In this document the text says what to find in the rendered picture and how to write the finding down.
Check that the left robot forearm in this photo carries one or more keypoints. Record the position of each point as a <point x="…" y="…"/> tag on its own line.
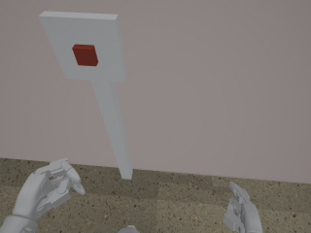
<point x="18" y="224"/>

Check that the button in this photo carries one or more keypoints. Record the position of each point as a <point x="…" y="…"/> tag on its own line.
<point x="85" y="55"/>

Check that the right robot hand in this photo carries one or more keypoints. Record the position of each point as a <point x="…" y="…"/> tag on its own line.
<point x="246" y="218"/>

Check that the panel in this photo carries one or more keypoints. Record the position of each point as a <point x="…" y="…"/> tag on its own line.
<point x="103" y="31"/>

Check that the left robot hand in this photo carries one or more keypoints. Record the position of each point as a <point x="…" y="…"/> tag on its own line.
<point x="32" y="201"/>

